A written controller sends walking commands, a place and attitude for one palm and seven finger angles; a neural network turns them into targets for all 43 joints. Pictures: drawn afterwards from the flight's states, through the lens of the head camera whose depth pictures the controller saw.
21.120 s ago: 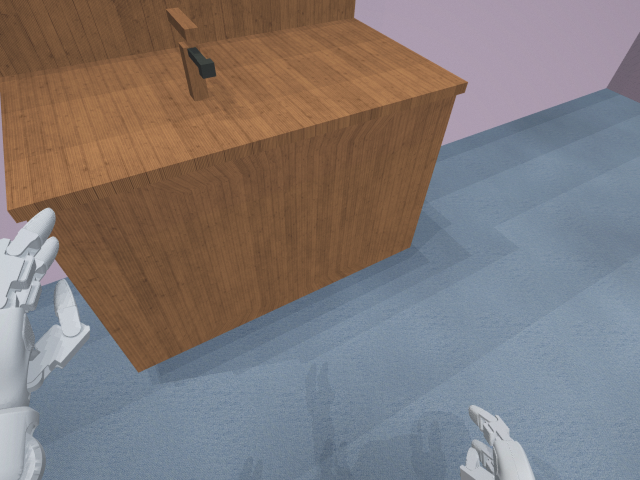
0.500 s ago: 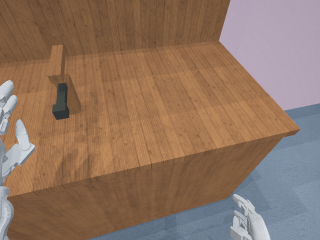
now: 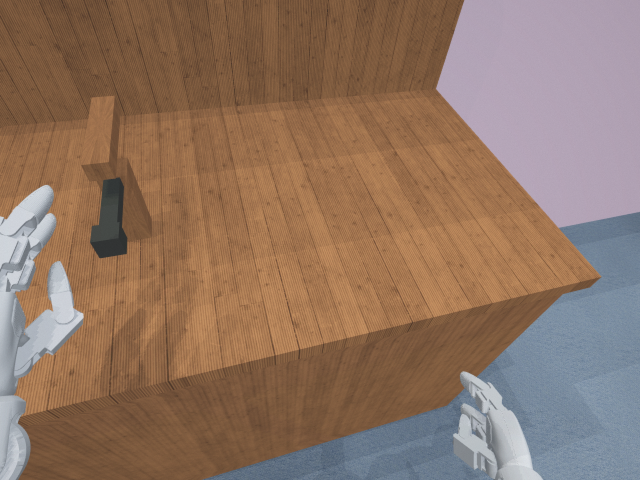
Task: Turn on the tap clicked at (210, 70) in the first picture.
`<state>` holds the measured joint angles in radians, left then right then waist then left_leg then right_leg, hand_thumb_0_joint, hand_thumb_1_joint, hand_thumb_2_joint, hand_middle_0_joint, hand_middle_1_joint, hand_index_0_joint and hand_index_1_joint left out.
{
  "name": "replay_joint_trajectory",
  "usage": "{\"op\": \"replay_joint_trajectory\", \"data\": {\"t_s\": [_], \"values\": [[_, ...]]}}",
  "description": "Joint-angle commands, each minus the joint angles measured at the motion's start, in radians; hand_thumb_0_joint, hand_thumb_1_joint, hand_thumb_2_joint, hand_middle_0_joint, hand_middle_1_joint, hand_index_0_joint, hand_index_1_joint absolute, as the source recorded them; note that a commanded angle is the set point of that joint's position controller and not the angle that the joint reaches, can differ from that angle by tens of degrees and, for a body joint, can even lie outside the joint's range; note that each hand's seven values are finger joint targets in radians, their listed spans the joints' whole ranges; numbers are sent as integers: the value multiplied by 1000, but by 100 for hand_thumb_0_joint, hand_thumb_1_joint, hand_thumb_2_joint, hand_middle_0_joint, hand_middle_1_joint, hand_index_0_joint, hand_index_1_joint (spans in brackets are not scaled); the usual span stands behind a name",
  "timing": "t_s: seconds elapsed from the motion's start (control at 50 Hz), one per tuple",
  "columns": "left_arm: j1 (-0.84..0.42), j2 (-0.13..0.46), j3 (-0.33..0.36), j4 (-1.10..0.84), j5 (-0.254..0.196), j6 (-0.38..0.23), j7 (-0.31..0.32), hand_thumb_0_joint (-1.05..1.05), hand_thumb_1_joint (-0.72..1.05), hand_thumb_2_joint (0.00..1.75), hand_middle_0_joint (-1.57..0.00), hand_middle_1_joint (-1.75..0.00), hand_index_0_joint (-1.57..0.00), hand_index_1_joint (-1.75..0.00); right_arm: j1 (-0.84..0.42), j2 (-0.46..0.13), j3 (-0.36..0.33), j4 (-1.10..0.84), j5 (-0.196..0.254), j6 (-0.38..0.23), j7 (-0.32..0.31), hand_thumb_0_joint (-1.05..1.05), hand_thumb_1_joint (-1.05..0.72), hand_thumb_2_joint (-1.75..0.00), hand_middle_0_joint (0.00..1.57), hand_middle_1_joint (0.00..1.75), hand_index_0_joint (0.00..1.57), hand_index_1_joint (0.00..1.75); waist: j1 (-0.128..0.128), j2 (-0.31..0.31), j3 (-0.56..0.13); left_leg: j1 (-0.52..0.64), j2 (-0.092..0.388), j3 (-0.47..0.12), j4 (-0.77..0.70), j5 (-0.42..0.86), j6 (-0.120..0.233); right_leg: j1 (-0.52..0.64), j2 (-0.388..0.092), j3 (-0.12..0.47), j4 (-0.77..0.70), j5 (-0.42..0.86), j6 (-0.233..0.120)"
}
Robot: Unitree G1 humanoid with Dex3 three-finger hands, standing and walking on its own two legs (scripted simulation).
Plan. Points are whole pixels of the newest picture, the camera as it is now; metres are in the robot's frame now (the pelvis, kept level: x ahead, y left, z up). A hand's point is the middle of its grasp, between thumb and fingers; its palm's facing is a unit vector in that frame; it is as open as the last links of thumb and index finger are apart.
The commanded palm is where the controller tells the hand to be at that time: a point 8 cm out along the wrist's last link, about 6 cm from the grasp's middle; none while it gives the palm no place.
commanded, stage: come to a stop and stand still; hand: left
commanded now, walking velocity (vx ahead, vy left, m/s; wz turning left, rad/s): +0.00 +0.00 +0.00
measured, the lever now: (109, 240) +0.33 +0.27 +0.12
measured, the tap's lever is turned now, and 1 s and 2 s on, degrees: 0 0 0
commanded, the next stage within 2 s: look again from close up in 0.18 s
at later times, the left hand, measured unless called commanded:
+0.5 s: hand (62, 330) +0.21 +0.25 +0.15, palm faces +0.39 -0.85 -0.37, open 7.4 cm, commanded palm +0.15 +0.28 +0.17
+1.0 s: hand (101, 367) +0.18 +0.21 +0.14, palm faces +0.31 -0.88 -0.36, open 7.4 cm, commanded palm +0.13 +0.27 +0.18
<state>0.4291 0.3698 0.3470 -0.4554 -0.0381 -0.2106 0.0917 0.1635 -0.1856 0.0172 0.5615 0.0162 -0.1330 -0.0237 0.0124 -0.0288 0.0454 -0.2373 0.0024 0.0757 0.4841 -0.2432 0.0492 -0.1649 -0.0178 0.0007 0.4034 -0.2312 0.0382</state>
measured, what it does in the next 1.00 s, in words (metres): stands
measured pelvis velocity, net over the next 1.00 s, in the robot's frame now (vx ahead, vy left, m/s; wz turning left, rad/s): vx -0.03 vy -0.03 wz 0.04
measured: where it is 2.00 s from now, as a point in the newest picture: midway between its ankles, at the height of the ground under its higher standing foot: outside the picture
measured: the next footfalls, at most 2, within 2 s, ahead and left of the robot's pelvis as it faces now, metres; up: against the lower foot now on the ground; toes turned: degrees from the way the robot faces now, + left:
none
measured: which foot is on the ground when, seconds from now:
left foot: down 0.00-1.00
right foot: down 0.00-1.00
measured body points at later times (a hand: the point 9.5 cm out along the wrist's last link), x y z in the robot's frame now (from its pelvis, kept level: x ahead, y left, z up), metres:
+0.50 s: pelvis -0.01 +0.00 +0.00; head +0.01 +0.02 +0.45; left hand +0.18 +0.29 +0.17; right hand +0.17 -0.22 -0.07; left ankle +0.01 +0.08 -0.74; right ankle -0.01 -0.15 -0.74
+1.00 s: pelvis -0.03 -0.03 -0.01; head -0.04 -0.04 +0.44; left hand +0.16 +0.26 +0.16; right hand +0.20 -0.22 -0.07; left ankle +0.01 +0.08 -0.74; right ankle -0.01 -0.15 -0.74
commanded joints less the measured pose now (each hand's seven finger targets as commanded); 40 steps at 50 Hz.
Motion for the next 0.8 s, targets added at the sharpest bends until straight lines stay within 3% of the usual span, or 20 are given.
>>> {"op": "replay_joint_trajectory", "data": {"t_s": [0.0,0.06,0.08,0.16,0.18,0.26,0.28,0.34,0.46,0.48,0.56,0.58,0.64,0.66,0.68,0.7,0.72,0.74,0.76,0.78], "values": [[-88,165,129,-262,-18,-60,23,0,90,90,-20,-30,-20,-30,-64,-129,-51,-154,3,-35,-17,0,-90,-90,20,30,20,30,8,103,-163,86,77,-92,-94,275,-35,48,-24,8,-17,262,-47],[-93,175,129,-292,-13,-54,31,0,90,90,-20,-30,-20,-30,-80,-126,-44,-150,5,-41,-19,0,-90,-90,20,30,20,30,13,128,-180,115,79,-86,-90,292,-36,47,-21,1,-13,267,-43],[-90,140,98,-272,-14,-53,27,0,90,90,-20,-30,-20,-30,-63,-137,-48,-144,-2,-38,-18,0,-90,-90,20,30,20,30,9,127,-178,104,80,-90,-96,284,-33,50,-19,-2,-17,258,-44],[-79,149,106,-245,-7,-38,36,0,90,90,-20,-30,-20,-30,-71,-132,-48,-141,5,-38,-18,0,-90,-90,20,30,20,30,12,104,-162,100,82,-89,-106,214,-37,41,-23,10,-31,229,-43],[-76,119,79,-214,-8,-38,32,0,90,90,-20,-30,-20,-30,-55,-139,-50,-134,-1,-31,-18,0,-90,-90,20,30,20,30,7,96,-149,75,79,-96,-119,184,-36,42,-20,3,-37,210,-44],[-76,160,121,-199,-5,-31,38,0,90,90,-20,-30,-20,-30,-74,-132,-50,-142,8,-24,-21,0,-90,-90,20,30,20,30,11,68,-121,45,78,-103,-138,103,-35,43,-22,9,-52,172,-43],[-70,127,92,-170,-11,-31,31,0,90,90,-20,-30,-20,-30,-61,-136,-47,-140,1,-18,-21,0,-90,-90,20,30,20,30,7,54,-109,28,74,-104,-143,82,-32,42,-21,4,-64,159,-42],[-86,151,106,-209,-9,-36,33,0,90,90,-20,-30,-20,-30,-64,-134,-53,-148,4,-20,-23,0,-90,-90,20,30,20,30,7,59,-118,35,75,-108,-140,56,-29,45,-32,20,-69,150,-46],[-73,176,125,-255,-8,-38,38,0,90,90,-20,-30,-20,-30,-82,-130,-48,-145,9,-27,-24,0,-90,-90,20,30,20,30,11,93,-141,48,71,-104,-134,68,-27,54,-28,16,-62,162,-45],[-61,138,96,-217,-12,-36,34,0,90,90,-20,-30,-20,-30,-67,-133,-46,-141,1,-23,-24,0,-90,-90,20,30,20,30,8,83,-130,35,69,-106,-144,62,-26,54,-25,8,-68,154,-44],[-60,169,126,-223,-7,-33,40,0,90,90,-20,-30,-20,-30,-75,-132,-51,-139,9,-25,-25,0,-90,-90,20,30,20,30,10,96,-119,37,72,-104,-139,50,-27,44,-28,18,-69,149,-45],[-53,136,98,-195,-11,-34,35,0,90,90,-20,-30,-20,-30,-61,-135,-51,-134,2,-20,-24,0,-90,-90,20,30,20,30,7,77,-118,25,71,-106,-145,40,-26,48,-23,10,-72,141,-44],[-72,145,100,-224,-9,-37,35,0,90,90,-20,-30,-20,-30,-58,-137,-59,-141,6,-23,-24,0,-90,-90,20,30,20,30,6,81,-125,45,78,-113,-140,66,-26,49,-31,23,-63,161,-49],[-990,935,350,-622,26,-182,58,0,90,90,-20,-30,-20,-30,96,-195,119,-271,75,5,-102,0,-90,-90,20,30,20,30,-69,289,-116,-202,60,-163,-135,-170,6,90,32,7,74,-59,25],[-646,418,295,12,73,21,7,0,90,90,-20,-30,-20,-30,-60,-151,-66,-127,-61,-18,-81,0,-90,-90,20,30,20,30,87,231,-292,110,19,-115,-80,200,-88,31,26,-65,109,78,-100],[-492,275,123,70,3,65,-13,0,90,90,-20,-30,-20,-30,-54,-173,-46,-141,-43,-42,-16,0,-90,-90,20,30,20,30,26,119,-167,96,16,-142,-76,464,-126,-52,51,-123,68,150,-91],[-394,284,206,22,-12,97,-36,0,90,90,-20,-30,-20,-30,-36,-220,-70,-100,-39,-33,4,0,-90,-90,20,30,20,30,53,149,-302,243,59,-130,-30,567,-133,-101,66,-106,104,181,-79],[-341,168,121,-38,-89,148,-86,0,90,90,-20,-30,-20,-30,-70,-198,-66,-129,-23,-38,-3,0,-90,-90,20,30,20,30,75,172,-352,305,51,-132,-23,612,-125,-110,48,-95,105,160,-73],[-259,106,95,4,-141,218,-108,0,90,90,-20,-30,-20,-30,-111,-182,-48,-119,11,-39,1,0,-90,-90,20,30,20,30,82,186,-358,337,57,-134,-30,582,-127,-129,54,-85,121,110,-71],[-239,76,40,-77,-155,254,-127,0,90,90,-20,-30,-20,-30,-123,-192,-42,-115,4,-46,10,0,-90,-90,20,30,20,30,97,173,-301,292,52,-122,-25,550,-120,-117,32,-101,110,134,-72]]}}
